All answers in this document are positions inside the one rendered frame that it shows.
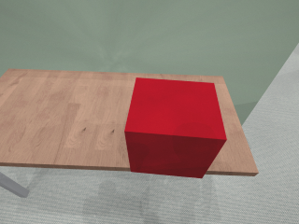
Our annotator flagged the carton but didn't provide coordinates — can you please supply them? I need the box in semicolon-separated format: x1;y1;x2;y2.
124;77;227;178

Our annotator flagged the table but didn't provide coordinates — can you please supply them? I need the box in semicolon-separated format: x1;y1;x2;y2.
0;68;259;198

